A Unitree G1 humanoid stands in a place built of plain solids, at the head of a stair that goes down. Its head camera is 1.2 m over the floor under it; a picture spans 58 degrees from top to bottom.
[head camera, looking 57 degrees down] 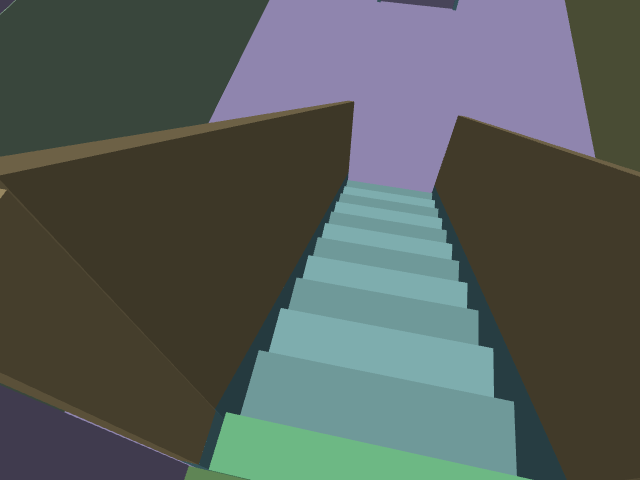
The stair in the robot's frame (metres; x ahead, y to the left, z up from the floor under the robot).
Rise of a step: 0.18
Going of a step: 0.23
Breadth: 0.81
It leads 12 degrees to the right of straight ahead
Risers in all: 12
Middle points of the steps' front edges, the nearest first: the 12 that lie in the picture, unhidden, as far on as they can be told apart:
0.16 -0.15 0.00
0.39 -0.20 -0.18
0.62 -0.24 -0.36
0.85 -0.29 -0.54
1.08 -0.34 -0.72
1.31 -0.38 -0.90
1.54 -0.43 -1.08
1.76 -0.48 -1.26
1.99 -0.52 -1.45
2.22 -0.57 -1.63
2.45 -0.62 -1.81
2.68 -0.66 -1.99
